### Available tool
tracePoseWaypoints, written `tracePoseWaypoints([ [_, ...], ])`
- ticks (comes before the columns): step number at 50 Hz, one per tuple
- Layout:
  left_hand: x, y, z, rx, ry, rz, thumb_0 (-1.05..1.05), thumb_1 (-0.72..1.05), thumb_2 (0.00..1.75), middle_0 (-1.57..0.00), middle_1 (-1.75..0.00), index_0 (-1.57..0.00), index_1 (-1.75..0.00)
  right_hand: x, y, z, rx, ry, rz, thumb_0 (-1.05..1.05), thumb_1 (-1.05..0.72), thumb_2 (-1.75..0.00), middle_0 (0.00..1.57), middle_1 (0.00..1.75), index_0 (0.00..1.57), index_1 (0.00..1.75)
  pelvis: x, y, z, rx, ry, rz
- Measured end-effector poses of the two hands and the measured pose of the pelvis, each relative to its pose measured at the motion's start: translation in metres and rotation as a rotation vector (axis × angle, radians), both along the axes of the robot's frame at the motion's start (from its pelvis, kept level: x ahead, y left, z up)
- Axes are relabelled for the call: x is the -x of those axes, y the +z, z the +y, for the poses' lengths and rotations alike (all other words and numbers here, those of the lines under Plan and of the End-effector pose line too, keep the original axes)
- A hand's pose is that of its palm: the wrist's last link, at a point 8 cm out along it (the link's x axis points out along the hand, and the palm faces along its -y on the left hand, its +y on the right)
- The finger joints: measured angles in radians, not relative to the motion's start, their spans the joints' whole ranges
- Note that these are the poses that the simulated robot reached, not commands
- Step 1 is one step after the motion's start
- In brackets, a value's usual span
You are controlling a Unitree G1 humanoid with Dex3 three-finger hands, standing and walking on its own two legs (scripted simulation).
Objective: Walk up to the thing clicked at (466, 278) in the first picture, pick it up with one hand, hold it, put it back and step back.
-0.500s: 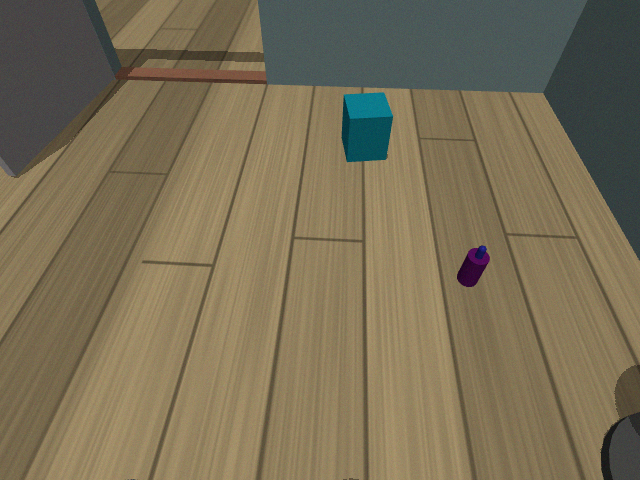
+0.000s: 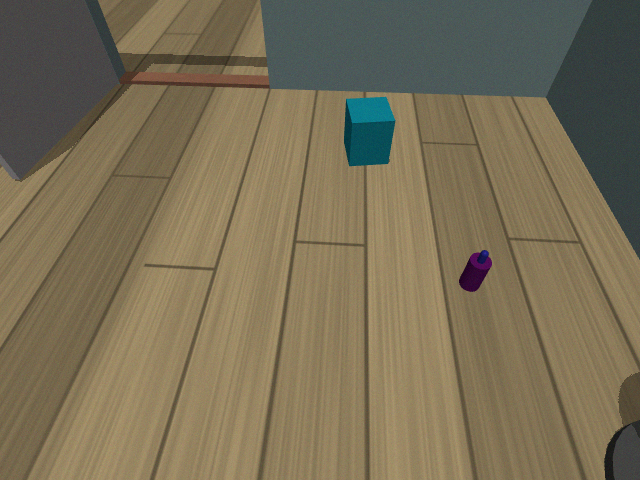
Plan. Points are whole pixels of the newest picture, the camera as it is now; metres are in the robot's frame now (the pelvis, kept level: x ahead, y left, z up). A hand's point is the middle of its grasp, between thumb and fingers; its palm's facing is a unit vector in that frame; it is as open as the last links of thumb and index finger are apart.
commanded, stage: stand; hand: left
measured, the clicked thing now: (477, 268) +0.88 -0.56 -0.68
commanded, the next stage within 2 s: walk up in 0.62 s
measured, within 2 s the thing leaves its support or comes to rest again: neither
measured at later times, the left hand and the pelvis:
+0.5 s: hand out of the picture +0.07 +0.25 -0.16, palm faces -0.04 -0.94 -0.34, open 7.4 cm; pelvis +0.00 +0.00 +0.00, yaw +0 degrees
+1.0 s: hand (211, 435) +0.20 +0.18 -0.15, palm faces -0.26 -0.87 -0.42, open 7.4 cm; pelvis +0.05 -0.10 -0.04, yaw -16 degrees
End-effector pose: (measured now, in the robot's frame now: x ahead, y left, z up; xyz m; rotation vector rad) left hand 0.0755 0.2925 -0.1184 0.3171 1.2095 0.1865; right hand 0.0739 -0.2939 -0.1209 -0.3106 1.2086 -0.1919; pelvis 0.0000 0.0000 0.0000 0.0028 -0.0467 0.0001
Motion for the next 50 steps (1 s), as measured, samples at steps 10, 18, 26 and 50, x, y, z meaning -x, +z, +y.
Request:
tracePoseWaypoints([
  [10, 0.005, -0.001, -0.001, 0.001, -0.001, 0.008, 0.01, 0.90, 0.90, -0.20, -0.30, -0.21, -0.30, 0.006, 0.000, -0.001, 0.001, -0.001, 0.011, 0.00, -0.91, -0.90, 0.21, 0.30, 0.20, 0.30, 0.003, 0.000, -0.001, 0.000, -0.002, 0.003],
  [18, 0.009, -0.002, -0.001, 0.002, -0.001, 0.021, 0.01, 0.90, 0.90, -0.20, -0.30, -0.21, -0.30, 0.013, -0.001, -0.003, 0.001, -0.006, 0.030, 0.00, -0.91, -0.90, 0.21, 0.30, 0.20, 0.30, 0.003, 0.000, -0.002, 0.000, -0.001, 0.005],
  [26, 0.008, -0.001, -0.001, 0.000, -0.005, 0.024, 0.01, 0.90, 0.90, -0.20, -0.30, -0.21, -0.30, 0.013, -0.001, -0.003, 0.001, -0.009, 0.032, 0.00, -0.91, -0.90, 0.21, 0.30, 0.20, 0.30, 0.001, 0.000, -0.002, 0.001, -0.002, 0.006],
  [50, -0.131, 0.006, -0.074, -0.081, -0.281, -0.059, 0.01, 0.91, 0.90, -0.20, -0.30, -0.20, -0.30, 0.042, -0.017, -0.169, 0.152, -0.258, -0.077, 0.01, -0.91, -0.90, 0.21, 0.30, 0.20, 0.30, -0.051, -0.043, -0.099, 0.000, -0.281, -0.004],
])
